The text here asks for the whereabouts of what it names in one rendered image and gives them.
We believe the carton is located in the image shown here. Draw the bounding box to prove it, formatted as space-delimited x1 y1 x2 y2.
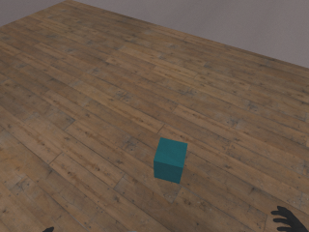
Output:
154 137 187 184

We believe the right robot hand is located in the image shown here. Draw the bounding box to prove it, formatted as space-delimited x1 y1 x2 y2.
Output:
270 206 309 232

